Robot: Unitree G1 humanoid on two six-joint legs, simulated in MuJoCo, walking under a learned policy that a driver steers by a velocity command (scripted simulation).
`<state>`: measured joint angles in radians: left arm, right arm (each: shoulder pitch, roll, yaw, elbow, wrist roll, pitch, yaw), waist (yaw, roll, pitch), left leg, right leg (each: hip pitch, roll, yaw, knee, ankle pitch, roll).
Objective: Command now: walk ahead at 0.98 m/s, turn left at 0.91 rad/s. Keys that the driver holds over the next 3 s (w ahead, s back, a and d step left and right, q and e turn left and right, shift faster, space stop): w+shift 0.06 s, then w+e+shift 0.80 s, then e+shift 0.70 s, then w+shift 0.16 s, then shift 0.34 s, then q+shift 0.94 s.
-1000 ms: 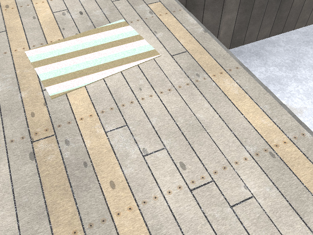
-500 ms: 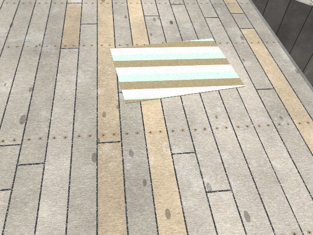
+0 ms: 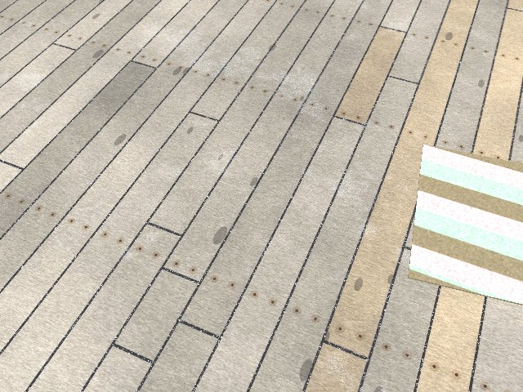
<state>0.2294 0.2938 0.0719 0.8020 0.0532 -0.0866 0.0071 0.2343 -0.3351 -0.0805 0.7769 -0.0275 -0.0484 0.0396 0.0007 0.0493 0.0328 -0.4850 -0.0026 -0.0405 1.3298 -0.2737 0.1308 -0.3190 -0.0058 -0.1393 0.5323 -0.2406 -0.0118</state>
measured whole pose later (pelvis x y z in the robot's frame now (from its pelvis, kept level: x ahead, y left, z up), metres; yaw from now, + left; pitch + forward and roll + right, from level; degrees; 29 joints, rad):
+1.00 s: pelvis +0.89 -0.07 +0.00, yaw -33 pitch +1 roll +0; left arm 0.44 0.30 0.07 0.85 -0.02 -0.04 -0.01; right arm 0.01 -0.23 0.02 0.59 -0.05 -0.09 0.00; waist 0.06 0.00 0.07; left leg -0.73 0.12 -0.11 0.93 -0.16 -0.06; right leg -0.11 0.22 0.10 0.42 -0.29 -0.18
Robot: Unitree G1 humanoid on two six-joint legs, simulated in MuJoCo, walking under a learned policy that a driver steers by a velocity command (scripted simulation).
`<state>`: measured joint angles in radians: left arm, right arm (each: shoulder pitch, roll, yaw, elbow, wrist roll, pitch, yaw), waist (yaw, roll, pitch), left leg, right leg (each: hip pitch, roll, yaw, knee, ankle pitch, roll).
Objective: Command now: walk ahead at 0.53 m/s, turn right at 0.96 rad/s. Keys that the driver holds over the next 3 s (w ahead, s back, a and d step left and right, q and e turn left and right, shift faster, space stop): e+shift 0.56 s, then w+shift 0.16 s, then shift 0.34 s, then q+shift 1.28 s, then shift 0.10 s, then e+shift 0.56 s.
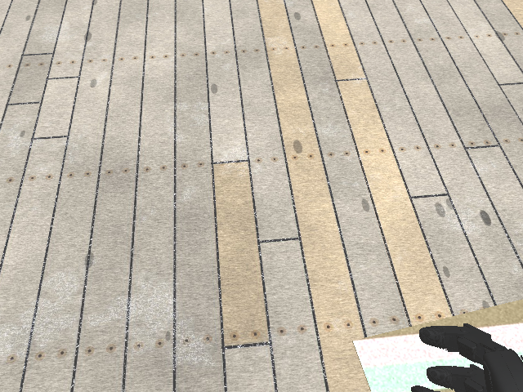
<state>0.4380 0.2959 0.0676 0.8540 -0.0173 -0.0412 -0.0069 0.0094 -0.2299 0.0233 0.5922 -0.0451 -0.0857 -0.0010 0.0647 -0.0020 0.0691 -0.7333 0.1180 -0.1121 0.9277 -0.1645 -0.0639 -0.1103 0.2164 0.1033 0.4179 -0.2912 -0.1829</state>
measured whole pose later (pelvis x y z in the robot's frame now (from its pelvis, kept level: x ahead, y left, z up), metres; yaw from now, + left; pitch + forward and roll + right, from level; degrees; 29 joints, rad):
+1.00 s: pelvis +0.31 -0.03 +0.00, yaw -44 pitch +2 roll +0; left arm 0.34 0.27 0.05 0.72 -0.01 -0.03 0.02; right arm 0.07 -0.28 -0.06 0.75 0.00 -0.07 0.05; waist 0.05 0.04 -0.01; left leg -0.49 0.02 -0.01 0.53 -0.02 0.00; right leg -0.10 0.03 0.08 0.43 -0.36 -0.02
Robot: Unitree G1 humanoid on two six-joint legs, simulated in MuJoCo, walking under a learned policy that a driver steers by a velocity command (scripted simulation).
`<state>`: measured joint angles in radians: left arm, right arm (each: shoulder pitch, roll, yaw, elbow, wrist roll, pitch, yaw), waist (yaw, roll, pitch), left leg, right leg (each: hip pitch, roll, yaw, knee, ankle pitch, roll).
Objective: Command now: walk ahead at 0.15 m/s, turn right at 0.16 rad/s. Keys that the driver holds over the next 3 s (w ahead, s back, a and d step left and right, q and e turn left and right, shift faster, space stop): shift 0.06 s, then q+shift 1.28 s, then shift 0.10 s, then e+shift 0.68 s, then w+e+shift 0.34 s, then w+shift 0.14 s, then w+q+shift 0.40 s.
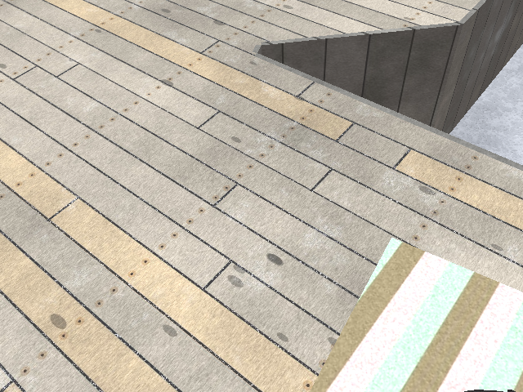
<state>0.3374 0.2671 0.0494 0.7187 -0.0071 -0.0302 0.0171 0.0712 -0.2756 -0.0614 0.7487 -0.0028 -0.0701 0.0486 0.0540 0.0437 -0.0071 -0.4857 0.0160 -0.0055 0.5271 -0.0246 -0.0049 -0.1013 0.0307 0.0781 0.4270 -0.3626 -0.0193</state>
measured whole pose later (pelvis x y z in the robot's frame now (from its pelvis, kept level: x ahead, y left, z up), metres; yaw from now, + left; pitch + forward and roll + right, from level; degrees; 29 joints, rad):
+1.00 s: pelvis +0.07 +0.03 +0.00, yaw +44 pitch +4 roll -1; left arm 0.11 0.32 0.11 0.65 0.02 -0.01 0.03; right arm 0.15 -0.33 -0.11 0.62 0.02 0.04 0.00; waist 0.01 -0.03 0.07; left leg -0.35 -0.04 -0.03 0.53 -0.21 0.05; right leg -0.56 -0.05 0.01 1.15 -0.46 0.07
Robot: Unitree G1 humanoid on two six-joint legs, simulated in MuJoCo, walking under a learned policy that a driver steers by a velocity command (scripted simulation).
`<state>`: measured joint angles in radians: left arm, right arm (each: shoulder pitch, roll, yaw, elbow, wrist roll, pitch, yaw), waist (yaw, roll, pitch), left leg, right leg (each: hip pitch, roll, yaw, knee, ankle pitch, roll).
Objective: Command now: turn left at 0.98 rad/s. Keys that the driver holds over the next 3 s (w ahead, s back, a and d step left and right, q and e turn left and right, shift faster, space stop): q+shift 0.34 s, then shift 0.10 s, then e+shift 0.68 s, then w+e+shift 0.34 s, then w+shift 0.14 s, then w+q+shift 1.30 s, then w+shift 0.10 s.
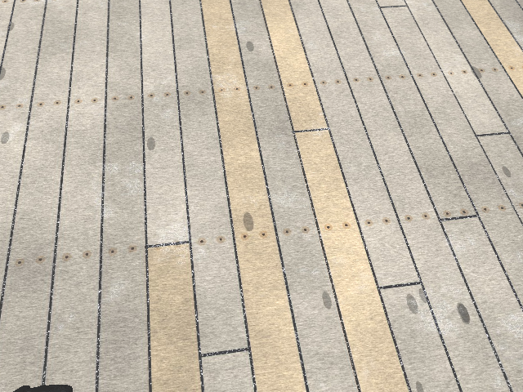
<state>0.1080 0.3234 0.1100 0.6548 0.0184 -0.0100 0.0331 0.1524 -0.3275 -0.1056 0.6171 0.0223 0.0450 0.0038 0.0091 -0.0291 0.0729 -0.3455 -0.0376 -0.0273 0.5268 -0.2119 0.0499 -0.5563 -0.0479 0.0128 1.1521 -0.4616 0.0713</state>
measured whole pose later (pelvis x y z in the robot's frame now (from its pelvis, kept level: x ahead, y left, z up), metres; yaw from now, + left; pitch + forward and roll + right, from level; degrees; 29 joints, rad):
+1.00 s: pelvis +0.05 -0.04 -0.01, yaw +7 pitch +2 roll +1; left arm 0.18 0.32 0.09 0.58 -0.03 0.07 -0.02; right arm 0.13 -0.31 -0.10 0.68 0.01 0.01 -0.02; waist 0.01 0.04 0.06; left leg -0.25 0.14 0.17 0.67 -0.41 -0.07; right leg -0.38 -0.02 -0.07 0.64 -0.31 -0.02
